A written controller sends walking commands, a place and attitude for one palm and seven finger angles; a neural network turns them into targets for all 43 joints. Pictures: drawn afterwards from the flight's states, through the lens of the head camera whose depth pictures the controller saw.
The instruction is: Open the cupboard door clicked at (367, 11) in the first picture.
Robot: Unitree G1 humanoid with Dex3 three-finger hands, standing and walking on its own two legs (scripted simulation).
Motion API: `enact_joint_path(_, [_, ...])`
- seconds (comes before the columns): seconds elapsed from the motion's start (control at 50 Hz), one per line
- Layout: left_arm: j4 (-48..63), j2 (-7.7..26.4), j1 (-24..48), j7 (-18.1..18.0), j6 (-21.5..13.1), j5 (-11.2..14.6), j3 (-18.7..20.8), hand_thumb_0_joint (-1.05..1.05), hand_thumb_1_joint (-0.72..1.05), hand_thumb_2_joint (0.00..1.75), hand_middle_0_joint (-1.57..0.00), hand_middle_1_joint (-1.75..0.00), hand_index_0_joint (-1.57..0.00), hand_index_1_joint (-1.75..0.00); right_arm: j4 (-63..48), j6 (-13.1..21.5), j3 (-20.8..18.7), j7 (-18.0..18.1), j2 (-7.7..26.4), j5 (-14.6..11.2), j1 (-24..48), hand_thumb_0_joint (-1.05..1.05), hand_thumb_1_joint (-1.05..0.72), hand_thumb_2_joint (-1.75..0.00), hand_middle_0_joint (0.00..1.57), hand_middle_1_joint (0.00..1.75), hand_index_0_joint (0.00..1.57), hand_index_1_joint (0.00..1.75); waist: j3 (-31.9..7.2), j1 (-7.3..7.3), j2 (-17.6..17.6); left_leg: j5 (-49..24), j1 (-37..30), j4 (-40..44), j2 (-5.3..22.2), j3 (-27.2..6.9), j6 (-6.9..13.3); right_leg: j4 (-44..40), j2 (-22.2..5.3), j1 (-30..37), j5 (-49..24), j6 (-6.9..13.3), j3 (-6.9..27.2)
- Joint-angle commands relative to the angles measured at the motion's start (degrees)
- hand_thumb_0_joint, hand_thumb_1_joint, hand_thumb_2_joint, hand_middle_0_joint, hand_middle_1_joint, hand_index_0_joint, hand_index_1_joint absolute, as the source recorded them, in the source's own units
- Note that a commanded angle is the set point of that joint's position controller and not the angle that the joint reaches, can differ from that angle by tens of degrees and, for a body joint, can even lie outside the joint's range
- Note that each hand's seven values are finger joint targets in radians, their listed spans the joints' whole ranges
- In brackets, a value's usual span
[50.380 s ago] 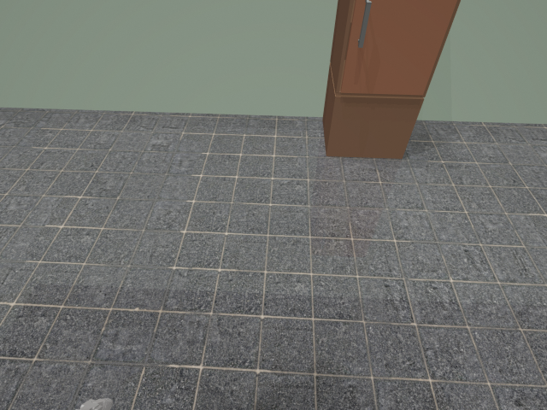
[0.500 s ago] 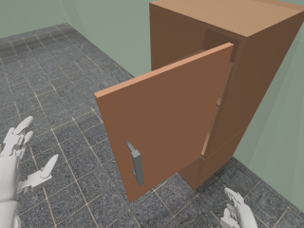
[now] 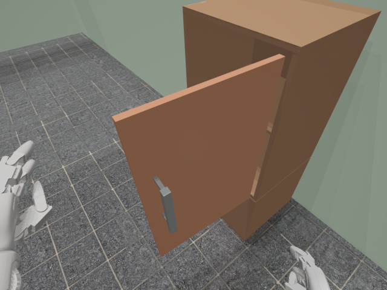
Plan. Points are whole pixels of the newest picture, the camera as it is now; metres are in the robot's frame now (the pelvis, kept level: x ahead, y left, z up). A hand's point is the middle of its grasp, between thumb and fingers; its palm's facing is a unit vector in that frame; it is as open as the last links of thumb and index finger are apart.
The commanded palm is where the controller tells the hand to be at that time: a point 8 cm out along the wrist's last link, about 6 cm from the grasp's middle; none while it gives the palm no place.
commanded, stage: step back with the hand held close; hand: left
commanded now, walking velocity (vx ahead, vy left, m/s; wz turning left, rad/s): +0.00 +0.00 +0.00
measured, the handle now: (165, 206) +0.31 +0.12 -0.02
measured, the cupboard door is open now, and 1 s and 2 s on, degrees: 86 86 86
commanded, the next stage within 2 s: stop stepping back and stand still in 1.46 s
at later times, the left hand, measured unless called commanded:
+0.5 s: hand (31, 226) +0.16 +0.27 +0.15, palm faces +0.36 -0.78 -0.52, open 7.5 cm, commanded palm +0.10 +0.31 +0.17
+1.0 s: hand out of the picture +0.11 +0.28 +0.16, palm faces +0.47 -0.73 -0.50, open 7.5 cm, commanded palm +0.04 +0.32 +0.17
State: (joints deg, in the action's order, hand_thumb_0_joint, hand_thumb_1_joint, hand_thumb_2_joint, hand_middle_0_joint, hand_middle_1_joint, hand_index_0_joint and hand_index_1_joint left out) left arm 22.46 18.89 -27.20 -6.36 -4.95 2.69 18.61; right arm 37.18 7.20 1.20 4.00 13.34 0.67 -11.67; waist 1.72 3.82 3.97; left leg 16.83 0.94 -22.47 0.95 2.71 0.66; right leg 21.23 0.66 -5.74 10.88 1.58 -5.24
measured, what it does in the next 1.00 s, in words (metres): shifts its weight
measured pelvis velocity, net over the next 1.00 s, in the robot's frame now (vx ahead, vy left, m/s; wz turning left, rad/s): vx -0.09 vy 0.01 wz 0.02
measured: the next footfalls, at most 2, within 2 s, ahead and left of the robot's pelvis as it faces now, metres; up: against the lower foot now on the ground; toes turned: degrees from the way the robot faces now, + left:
right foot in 1.54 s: -0.27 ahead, -0.13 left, +0.00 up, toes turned -2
left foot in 1.76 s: -0.24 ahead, +0.08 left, +0.00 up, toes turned +0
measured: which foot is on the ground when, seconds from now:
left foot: down 0.00-1.00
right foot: down 0.00-1.00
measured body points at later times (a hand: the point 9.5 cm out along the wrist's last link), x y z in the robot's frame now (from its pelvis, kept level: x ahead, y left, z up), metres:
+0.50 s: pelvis -0.05 +0.02 -0.01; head -0.03 +0.02 +0.44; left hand +0.13 +0.31 +0.17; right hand +0.13 -0.24 -0.08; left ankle -0.04 +0.11 -0.74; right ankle +0.01 -0.10 -0.74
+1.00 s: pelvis -0.09 +0.01 -0.03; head -0.07 +0.03 +0.42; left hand +0.08 +0.32 +0.18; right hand +0.08 -0.22 -0.10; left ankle -0.04 +0.11 -0.74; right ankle +0.01 -0.10 -0.74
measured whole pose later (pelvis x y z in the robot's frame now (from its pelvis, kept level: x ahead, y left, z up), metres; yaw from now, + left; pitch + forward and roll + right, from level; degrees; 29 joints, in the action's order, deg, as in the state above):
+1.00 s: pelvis -0.09 +0.01 -0.03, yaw +1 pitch -1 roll +0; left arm 31.0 23.5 -29.2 -8.6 -13.4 -0.8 27.8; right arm 32.7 5.5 0.6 4.0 11.5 1.0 -12.8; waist 3.9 -0.2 -1.8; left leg 16.8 22.0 -39.7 -1.3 2.6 2.8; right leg 36.7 0.4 -25.0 10.7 -0.2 0.7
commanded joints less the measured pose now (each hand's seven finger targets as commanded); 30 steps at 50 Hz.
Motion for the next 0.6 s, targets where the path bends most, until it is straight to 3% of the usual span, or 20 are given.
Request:
enact_joint_path(0.0, [11.06,10.60,4.77,-1.15,-4.25,0.00,6.85,0.00,0.90,0.90,-0.20,-0.30,-0.20,-0.30,-9.07,3.31,-2.37,0.38,5.65,-0.37,8.21,0.00,-0.90,-0.90,0.20,0.30,0.20,0.30,-2.59,0.38,-0.05,-14.49,6.21,3.40,0.26,-1.85,0.54,-3.08,-1.58,4.75,-7.81,-0.21,3.97])
enact_joint_path(0.04, [11.24,10.74,4.61,-1.24,-4.50,0.06,6.98,0.00,0.90,0.90,-0.20,-0.30,-0.20,-0.30,-9.05,3.39,-2.39,0.35,5.51,-0.30,8.21,0.00,-0.90,-0.90,0.20,0.30,0.20,0.30,-3.34,0.45,-0.13,-14.40,5.80,3.43,0.21,-1.81,0.64,-3.00,-1.71,4.95,-7.90,-0.35,4.05])
enact_joint_path(0.06, [14.10,12.70,11.01,-1.56,-4.96,-0.06,7.84,0.00,0.90,0.90,-0.20,-0.30,-0.20,-0.30,-8.82,3.62,-2.29,0.44,5.71,-0.35,8.61,0.00,-0.90,-0.90,0.20,0.30,0.20,0.30,-4.79,0.03,0.75,-14.10,5.28,3.33,-0.03,-1.91,0.68,-3.15,-1.73,5.30,-7.85,-0.33,4.44])
enact_joint_path(0.08, [14.13,18.55,13.74,-1.94,-7.01,-0.14,14.57,0.00,0.90,0.90,-0.20,-0.30,-0.20,-0.30,-10.93,2.27,-2.24,0.66,6.60,-1.09,6.80,0.00,-0.90,-0.90,0.20,0.30,0.20,0.30,0.86,-2.90,-3.52,-8.85,10.00,1.43,1.20,-3.18,1.32,-6.07,-4.54,-1.58,-8.95,-0.32,9.81])
enact_joint_path(0.1, [11.54,17.60,12.73,-1.61,-7.64,-0.55,13.85,0.00,0.90,0.90,-0.20,-0.30,-0.20,-0.30,-10.20,1.38,-2.22,0.71,6.00,-0.88,6.47,0.00,-0.90,-0.90,0.20,0.30,0.20,0.30,0.98,-2.91,-4.47,-6.76,10.74,0.57,0.71,-4.09,1.31,-6.85,-5.97,-2.14,-7.79,0.14,10.11])
enact_joint_path(0.12, [8.21,13.53,5.83,-1.14,-7.34,-0.50,10.97,0.00,0.90,0.90,-0.20,-0.30,-0.20,-0.30,-10.08,0.70,-2.56,0.69,6.14,-0.60,6.82,0.00,-0.90,-0.90,0.20,0.30,0.20,0.30,-0.50,-3.14,-5.34,-7.49,9.78,-0.52,0.84,-3.59,1.35,-6.84,-6.68,-3.09,-7.48,0.19,9.99])
enact_joint_path(0.16, [9.48,11.28,1.13,-0.75,-7.39,-0.54,8.57,0.00,0.90,0.90,-0.20,-0.30,-0.20,-0.30,-10.87,-0.28,-2.86,0.40,6.78,-0.38,6.99,0.00,-0.90,-0.90,0.20,0.30,0.20,0.30,-4.05,-3.28,-2.98,-9.26,9.39,-1.08,1.01,-2.98,1.25,-5.74,-7.09,-2.80,-8.46,0.05,9.33])
enact_joint_path(0.2, [11.75,11.80,-0.76,-1.09,-7.67,-0.53,9.02,0.00,0.90,0.90,-0.20,-0.30,-0.20,-0.30,-11.28,-0.87,-3.07,0.57,7.25,-0.32,7.13,0.00,-0.90,-0.90,0.20,0.30,0.20,0.30,-7.03,-3.15,-0.83,-12.76,10.31,-0.21,1.66,-3.70,0.95,-2.90,-6.78,-0.46,-12.36,0.10,7.75])
enact_joint_path(0.28, [14.80,14.50,-3.41,-2.04,-7.55,-0.48,11.97,0.00,0.90,0.90,-0.20,-0.30,-0.20,-0.30,-12.86,-2.24,-3.85,0.97,7.08,-0.66,6.78,0.00,-0.90,-0.90,0.20,0.30,0.20,0.30,-11.23,-3.10,-3.20,-17.89,12.44,-0.61,2.78,-4.29,0.69,1.74,-5.93,1.98,-18.70,-0.43,7.16])
enact_joint_path(0.3, [16.05,15.68,-3.01,-2.28,-7.68,-0.40,12.95,0.00,0.90,0.90,-0.20,-0.30,-0.20,-0.30,-12.90,-2.32,-3.99,1.25,6.99,-0.70,7.34,0.00,-0.90,-0.90,0.20,0.30,0.20,0.30,-11.67,-3.01,-1.84,-19.37,13.11,-1.17,2.73,-4.45,0.52,2.83,-6.42,2.59,-21.59,-0.09,7.24])
enact_joint_path(0.36, [16.39,15.47,-4.33,-2.63,-7.61,-0.39,13.12,0.00,0.90,0.90,-0.20,-0.30,-0.20,-0.30,-13.72,-2.76,-4.26,1.40,6.66,-0.99,6.79,0.00,-0.90,-0.90,0.20,0.30,0.20,0.30,-11.56,-3.32,-3.63,-17.95,14.61,-2.25,2.89,-4.56,0.44,4.21,-6.85,1.08,-21.94,0.01,8.02])
enact_joint_path(0.42, [16.95,15.28,-4.65,-2.98,-7.83,-0.60,13.12,0.00,0.90,0.90,-0.20,-0.30,-0.20,-0.30,-13.77,-2.65,-4.28,1.60,6.67,-0.92,6.74,0.00,-0.90,-0.90,0.20,0.30,0.20,0.30,-10.14,-3.26,-1.66,-13.53,17.44,-1.24,3.46,-5.79,1.00,4.89,-6.42,-0.29,-16.58,-0.11,8.42])
enact_joint_path(0.5, [17.89,14.86,-3.85,-3.38,-8.36,-1.52,13.11,0.00,0.90,0.90,-0.20,-0.30,-0.20,-0.30,-14.14,-1.96,-4.29,1.72,7.32,-0.68,6.83,0.00,-0.90,-0.90,0.20,0.30,0.20,0.30,-7.09,-2.90,1.69,-0.73,26.56,2.79,5.29,-7.88,3.10,7.77,-4.33,1.36,-7.10,-1.16,8.18])
enact_joint_path(0.58, [17.69,13.51,-1.87,-3.94,-8.83,-2.81,12.58,0.00,0.90,0.90,-0.20,-0.30,-0.20,-0.30,-14.72,-1.31,-4.33,1.83,7.62,-0.14,4.99,0.00,-0.90,-0.90,0.20,0.30,0.20,0.30,-3.64,-3.62,-0.06,13.61,36.88,3.98,6.12,-9.07,4.61,11.11,-4.02,3.53,-2.68,-1.19,9.30])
